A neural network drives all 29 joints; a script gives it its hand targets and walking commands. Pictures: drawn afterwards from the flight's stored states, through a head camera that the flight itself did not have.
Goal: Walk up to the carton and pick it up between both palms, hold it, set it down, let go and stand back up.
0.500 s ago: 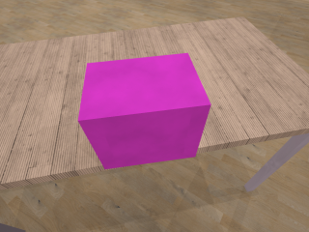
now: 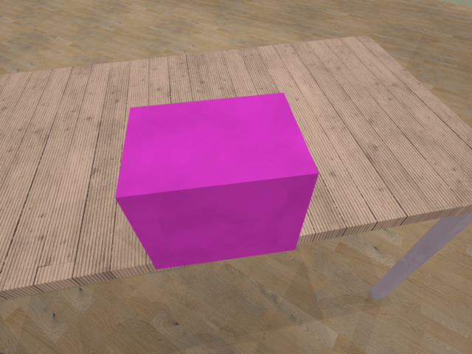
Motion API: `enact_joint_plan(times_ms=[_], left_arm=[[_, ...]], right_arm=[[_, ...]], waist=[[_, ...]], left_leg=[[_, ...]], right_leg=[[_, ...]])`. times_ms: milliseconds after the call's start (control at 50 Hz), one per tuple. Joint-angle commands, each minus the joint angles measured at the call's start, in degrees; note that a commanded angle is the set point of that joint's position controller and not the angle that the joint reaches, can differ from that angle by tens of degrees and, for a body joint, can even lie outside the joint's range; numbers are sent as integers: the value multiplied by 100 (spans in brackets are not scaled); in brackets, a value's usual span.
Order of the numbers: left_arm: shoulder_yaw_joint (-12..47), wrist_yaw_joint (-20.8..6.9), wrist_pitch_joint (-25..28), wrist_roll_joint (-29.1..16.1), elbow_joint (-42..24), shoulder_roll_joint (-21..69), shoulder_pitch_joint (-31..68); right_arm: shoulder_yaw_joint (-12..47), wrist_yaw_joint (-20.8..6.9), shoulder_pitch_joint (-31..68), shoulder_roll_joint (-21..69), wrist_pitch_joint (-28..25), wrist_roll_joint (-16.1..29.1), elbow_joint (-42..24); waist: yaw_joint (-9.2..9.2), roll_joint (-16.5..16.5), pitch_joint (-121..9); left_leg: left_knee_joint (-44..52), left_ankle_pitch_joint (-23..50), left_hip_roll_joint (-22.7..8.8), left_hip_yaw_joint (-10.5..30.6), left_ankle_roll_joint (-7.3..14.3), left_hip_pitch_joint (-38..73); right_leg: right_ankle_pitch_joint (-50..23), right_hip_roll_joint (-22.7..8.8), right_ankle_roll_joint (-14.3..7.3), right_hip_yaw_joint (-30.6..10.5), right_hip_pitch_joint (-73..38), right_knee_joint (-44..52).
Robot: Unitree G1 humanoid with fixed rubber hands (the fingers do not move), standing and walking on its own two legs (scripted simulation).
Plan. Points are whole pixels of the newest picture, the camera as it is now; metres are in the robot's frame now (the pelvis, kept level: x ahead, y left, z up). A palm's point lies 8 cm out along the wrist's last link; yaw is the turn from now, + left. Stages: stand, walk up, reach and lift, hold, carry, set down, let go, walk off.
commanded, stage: stand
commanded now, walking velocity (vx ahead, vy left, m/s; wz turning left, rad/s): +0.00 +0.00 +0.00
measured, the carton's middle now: (218, 183) +0.37 +0.05 +0.09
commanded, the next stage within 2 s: walk up in 1.94 s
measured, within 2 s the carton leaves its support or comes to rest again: neither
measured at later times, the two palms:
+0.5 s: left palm out of the picture -0.03 +0.19 -0.15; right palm out of the picture -0.05 -0.19 -0.15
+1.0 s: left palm out of the picture -0.05 +0.17 -0.15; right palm out of the picture -0.05 -0.21 -0.15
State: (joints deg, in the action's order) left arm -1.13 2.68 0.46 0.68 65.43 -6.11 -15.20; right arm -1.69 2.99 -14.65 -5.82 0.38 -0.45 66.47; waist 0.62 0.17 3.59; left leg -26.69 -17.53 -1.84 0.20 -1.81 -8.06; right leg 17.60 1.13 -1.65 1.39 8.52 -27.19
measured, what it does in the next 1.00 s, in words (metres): stands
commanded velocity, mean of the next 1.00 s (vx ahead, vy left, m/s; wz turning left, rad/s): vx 0.00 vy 0.00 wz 0.00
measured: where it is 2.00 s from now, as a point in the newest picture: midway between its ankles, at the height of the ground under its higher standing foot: outside the picture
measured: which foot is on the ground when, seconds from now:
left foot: down 0.00-1.00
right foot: down 0.00-1.00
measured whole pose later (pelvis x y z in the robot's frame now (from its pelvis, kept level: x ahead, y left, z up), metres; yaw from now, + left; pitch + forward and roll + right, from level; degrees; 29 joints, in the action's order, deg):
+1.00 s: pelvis -0.01 -0.02 +0.00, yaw +0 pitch -3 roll +0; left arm 0.0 2.7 0.9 0.4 67.1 -4.9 -17.5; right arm -0.7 3.1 -16.4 -4.7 0.6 -0.6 69.6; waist 0.1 -1.1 3.5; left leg -24.6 -15.3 -3.9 1.0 -3.9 -6.6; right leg 15.5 2.8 -3.5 2.8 6.7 -24.8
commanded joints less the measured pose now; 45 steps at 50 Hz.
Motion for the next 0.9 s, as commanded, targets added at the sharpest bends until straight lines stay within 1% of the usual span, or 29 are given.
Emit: enact_joint_plan(times_ms=[0, 40, 60, 80, 100, 120, 140, 200, 220, 240, 260, 300, 320, 340, 380, 420, 460, 520, 560, 580, 620, 640, 660, 720, 740, 780, 820, 840, 880], left_arm=[[-67, 35, 82, 12, 33, -483, -398], [-94, 18, 72, 18, 112, -551, -508], [-72, 36, 53, 18, 52, -490, -382], [-90, 6, 31, 0, 72, -483, -351], [-80, 14, 49, -15, 125, -412, -494], [-106, -7, 39, 12, 115, -510, -438], [-29, -8, 35, -16, 134, -356, -458], [-2, 1, 41, -42, 203, -321, -524], [-3, 12, 38, 8, 185, -328, -541], [-21, 32, 48, -27, 199, -430, -508], [-7, 17, 20, -25, 198, -407, -511], [53, 45, 36, -50, 184, -183, -461], [12, 24, 36, -5, 133, -372, -420], [-44, 48, 46, 5, 182, -542, -475], [5, 7, 20, -36, 187, -254, -608], [-63, 35, 36, -33, 202, -455, -549], [-71, 6, 49, -25, 162, -459, -649], [-52, 35, 49, 3, 105, -396, -532], [9, 35, 28, -42, 130, -195, -662], [-19, 31, 42, -15, 156, -444, -691], [47, 24, 62, -29, 96, -163, -573], [-12, 0, 60, -18, 94, -372, -463], [-39, 20, 76, -19, 135, -484, -613], [-37, 26, 73, -3, 189, -443, -744], [-3, 44, 52, -10, 233, -332, -781], [-25, 5, 63, 0, 135, -325, -711], [-7, 42, 90, 0, 158, -430, -772], [3, 29, 79, -26, 143, -376, -662], [-20, 9, 63, 3, 97, -462, -699]], right_arm=[[-28, 40, -523, -400, -59, 5, 40], [-12, 53, -632, -345, -57, -22, 93], [-3, 50, -634, -332, -65, -19, 129], [-1, 60, -589, -386, -63, -36, 130], [-10, 49, -468, -353, -64, -19, 77], [52, 58, -557, -208, -42, -48, 125], [1, 40, -652, -379, -42, 0, 129], [33, 18, -544, -323, -56, 6, 134], [2, 43, -647, -522, -36, -50, 178], [1, 39, -642, -387, -44, -24, 186], [3, -6, -743, -314, -43, -1, 170], [-8, 22, -651, -362, -9, 19, 190], [23, 40, -698, -226, 11, -4, 279], [49, 32, -872, -155, -11, -37, 282], [46, 8, -671, -208, -44, -14, 225], [4, 42, -586, -391, -68, -31, 203], [68, 39, -642, -161, -58, 8, 240], [-24, 35, -630, -432, -65, -21, 238], [43, 35, -743, -250, -70, -61, 294], [21, 26, -691, -224, -60, -13, 273], [21, 15, -852, -300, -47, -30, 320], [16, 28, -734, -267, -40, -33, 308], [40, 68, -702, -260, -48, -34, 277], [60, 51, -761, -188, -54, -15, 302], [40, 36, -789, -258, -76, -12, 298], [38, 25, -762, -214, -49, 0, 309], [49, 23, -779, -120, -8, -27, 312], [65, 27, -807, -262, 13, -12, 338], [49, 33, -715, -351, -37, -33, 311]], waist=[[-68, 4, -41], [-32, -125, -31], [-89, -415, 88], [-46, -105, 259], [33, -164, 114], [5, -198, 249], [-50, 86, 229], [-36, 46, 295], [-23, -121, 413], [-56, 14, 236], [-121, 9, 150], [-98, -32, 354], [-63, -230, 290], [-130, -31, 86], [17, -40, 151], [-29, 122, 215], [8, -81, 80], [-53, -146, 197], [-18, -131, 321], [-37, -44, 268], [-79, -183, 300], [-90, -228, 205], [-9, -111, 243], [-31, 113, 121], [-85, 43, 173], [-19, -241, 310], [-67, -227, 352], [-75, -59, 526], [-40, -239, 339]], left_leg=[[333, 1641, -309, 176, 257, -60], [376, 1650, -332, 176, 233, 158], [417, 1510, -327, 171, 247, 46], [506, 1533, -358, 170, 251, -64], [464, 1459, -319, 175, 232, -54], [499, 1430, -316, 147, 223, -171], [503, 1351, -324, 129, 231, -115], [466, 1348, -330, 179, 211, -31], [471, 1260, -329, 159, 176, -23], [457, 1276, -343, 234, 210, -84], [475, 1237, -297, 173, 205, -68], [432, 1184, -279, 154, 160, -148], [492, 1144, -326, 156, 139, 10], [513, 1207, -341, 208, 166, -58], [522, 1186, -333, 228, 136, -140], [499, 1409, -334, 137, 160, -147], [524, 1299, -317, 170, 170, -86], [593, 1241, -326, 176, 148, -177], [595, 1243, -368, 180, 110, -219], [536, 1289, -320, 144, 109, -215], [578, 1296, -358, 192, 119, -60], [574, 1502, -387, 193, 114, 188], [539, 1453, -389, 177, 112, -6], [572, 1332, -400, 160, 124, 48], [568, 1200, -407, 150, 140, 56], [561, 1172, -329, 133, 100, 7], [573, 1182, -363, 111, 67, -81], [617, 1014, -371, 119, 44, -233], [574, 1237, -398, 112, 80, -26]], right_leg=[[-2304, -619, -123, -420, -69, 451], [-1909, -572, -130, -472, -34, 460], [-1829, -611, -138, -486, 37, 492], [-1660, -546, -81, -410, 111, 522], [-1720, -527, -100, -407, -26, 535], [-1560, -533, -71, -386, -36, 534], [-1691, -536, -134, -459, 31, 547], [-1778, -571, -87, -409, 155, 571], [-1550, -527, -47, -417, 216, 604], [-1533, -563, -57, -396, 57, 651], [-1419, -534, -60, -385, 73, 630], [-1632, -618, -72, -504, 144, 698], [-1447, -580, -110, -491, 174, 707], [-1406, -545, -140, -434, 5, 664], [-1317, -538, -63, -402, 17, 725], [-1842, -565, -89, -397, -51, 619], [-1653, -564, -121, -443, -57, 658], [-1542, -559, -147, -446, 3, 657], [-1481, -532, -119, -429, 5, 630], [-1767, -568, -135, -413, -26, 650], [-1617, -645, -170, -522, 112, 647], [-1604, -616, -180, -515, 220, 692], [-1720, -580, -136, -436, 65, 710], [-1620, -523, -80, -339, 60, 697], [-1505, -512, -114, -406, 127, 697], [-1450, -544, -137, -466, 148, 747], [-1638, -595, -157, -481, 120, 727], [-1360, -560, -153, -500, 156, 757], [-1455, -587, -137, -460, 192, 808]])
